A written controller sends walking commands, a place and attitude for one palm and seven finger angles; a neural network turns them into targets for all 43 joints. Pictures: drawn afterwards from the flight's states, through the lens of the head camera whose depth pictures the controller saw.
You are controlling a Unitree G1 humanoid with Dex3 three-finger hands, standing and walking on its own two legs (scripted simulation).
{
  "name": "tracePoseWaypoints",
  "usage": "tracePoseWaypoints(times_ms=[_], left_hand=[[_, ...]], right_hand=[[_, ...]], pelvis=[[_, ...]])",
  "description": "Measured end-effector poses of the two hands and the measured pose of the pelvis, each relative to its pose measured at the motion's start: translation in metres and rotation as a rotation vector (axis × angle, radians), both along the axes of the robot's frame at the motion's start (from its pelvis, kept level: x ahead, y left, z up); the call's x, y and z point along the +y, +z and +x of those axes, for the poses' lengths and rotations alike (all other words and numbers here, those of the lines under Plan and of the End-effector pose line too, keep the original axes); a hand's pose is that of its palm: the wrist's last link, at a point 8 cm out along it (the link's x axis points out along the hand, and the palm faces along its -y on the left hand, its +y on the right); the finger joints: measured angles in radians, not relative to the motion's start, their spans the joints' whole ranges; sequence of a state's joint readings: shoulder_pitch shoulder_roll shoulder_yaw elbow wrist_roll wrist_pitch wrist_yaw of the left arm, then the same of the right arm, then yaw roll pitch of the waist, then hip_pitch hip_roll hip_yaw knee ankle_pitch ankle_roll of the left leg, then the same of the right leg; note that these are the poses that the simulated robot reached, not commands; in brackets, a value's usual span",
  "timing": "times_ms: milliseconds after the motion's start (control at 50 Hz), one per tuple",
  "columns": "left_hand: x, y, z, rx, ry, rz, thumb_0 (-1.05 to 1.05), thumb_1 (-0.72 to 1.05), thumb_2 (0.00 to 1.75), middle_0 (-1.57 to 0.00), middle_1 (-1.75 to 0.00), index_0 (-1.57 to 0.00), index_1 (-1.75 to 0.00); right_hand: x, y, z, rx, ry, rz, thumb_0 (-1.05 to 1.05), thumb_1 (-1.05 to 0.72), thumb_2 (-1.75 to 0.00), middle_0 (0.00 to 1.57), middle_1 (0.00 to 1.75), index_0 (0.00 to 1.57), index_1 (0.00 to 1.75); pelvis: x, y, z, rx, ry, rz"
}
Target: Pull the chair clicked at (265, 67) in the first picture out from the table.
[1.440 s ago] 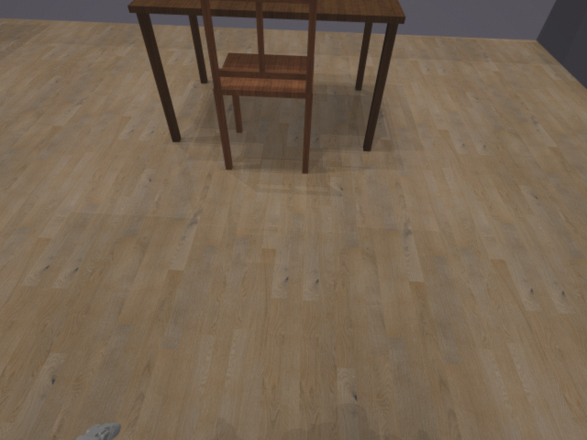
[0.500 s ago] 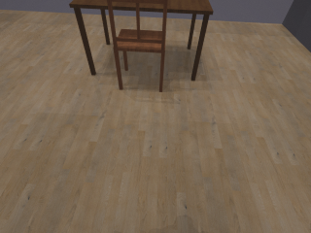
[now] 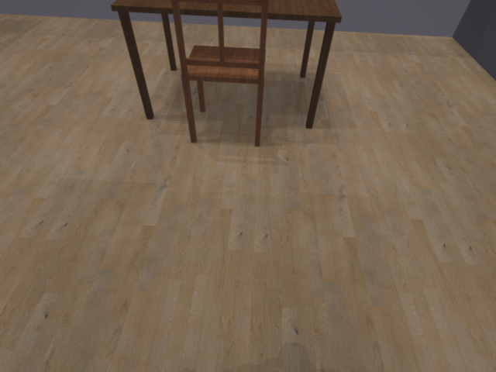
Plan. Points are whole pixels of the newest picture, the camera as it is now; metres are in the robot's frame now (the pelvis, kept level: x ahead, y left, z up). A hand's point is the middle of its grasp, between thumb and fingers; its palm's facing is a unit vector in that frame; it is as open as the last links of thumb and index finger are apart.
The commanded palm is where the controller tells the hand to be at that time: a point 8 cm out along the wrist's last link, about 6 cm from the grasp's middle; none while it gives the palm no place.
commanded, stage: walk to a spot facing it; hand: left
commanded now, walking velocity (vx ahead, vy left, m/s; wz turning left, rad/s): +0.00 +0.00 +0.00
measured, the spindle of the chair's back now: (221, 33) +1.55 +0.22 -0.10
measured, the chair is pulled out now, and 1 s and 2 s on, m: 0.00 0.00 0.00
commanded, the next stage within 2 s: take the last steps up to it in 1.86 s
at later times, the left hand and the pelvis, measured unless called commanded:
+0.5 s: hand out of the picture +0.02 +0.21 -0.20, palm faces +0.03 -0.99 -0.14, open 7.4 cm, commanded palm none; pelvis +0.08 +0.03 -0.02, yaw +0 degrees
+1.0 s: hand (190, 259) +0.40 +0.16 -0.18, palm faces +0.01 -0.98 -0.18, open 7.3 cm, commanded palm none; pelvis +0.30 -0.01 -0.02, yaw +1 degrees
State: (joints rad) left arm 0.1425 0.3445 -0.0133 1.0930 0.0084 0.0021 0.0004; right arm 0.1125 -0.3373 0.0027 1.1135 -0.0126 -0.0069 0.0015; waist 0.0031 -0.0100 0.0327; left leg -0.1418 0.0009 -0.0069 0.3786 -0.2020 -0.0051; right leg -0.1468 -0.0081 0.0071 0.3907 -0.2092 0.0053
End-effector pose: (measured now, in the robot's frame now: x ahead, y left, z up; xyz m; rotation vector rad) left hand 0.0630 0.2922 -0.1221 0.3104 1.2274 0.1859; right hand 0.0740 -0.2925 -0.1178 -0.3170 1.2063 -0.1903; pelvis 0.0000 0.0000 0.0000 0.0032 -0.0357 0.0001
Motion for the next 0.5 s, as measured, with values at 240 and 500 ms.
tracePoseWaypoints(times_ms=[240,500], left_hand=[[-0.012,-0.009,-0.006,0.026,0.017,-0.027,0.01,0.9,0.9,-0.2,-0.3,-0.2,-0.3],[-0.036,-0.049,-0.046,0.273,0.123,-0.192,0.01,0.9,0.9,-0.2,-0.3,-0.2,-0.3]], right_hand=[[0.011,-0.009,-0.006,0.029,-0.007,0.027,0.0,-0.9,-0.9,0.2,0.3,0.2,0.3],[0.081,-0.027,-0.019,0.154,-0.095,0.093,0.0,-0.9,-0.9,0.2,0.3,0.2,0.3]], pelvis=[[-0.001,-0.003,0.011,0.006,-0.004,-0.002],[0.029,-0.017,0.079,0.023,-0.008,-0.021]])
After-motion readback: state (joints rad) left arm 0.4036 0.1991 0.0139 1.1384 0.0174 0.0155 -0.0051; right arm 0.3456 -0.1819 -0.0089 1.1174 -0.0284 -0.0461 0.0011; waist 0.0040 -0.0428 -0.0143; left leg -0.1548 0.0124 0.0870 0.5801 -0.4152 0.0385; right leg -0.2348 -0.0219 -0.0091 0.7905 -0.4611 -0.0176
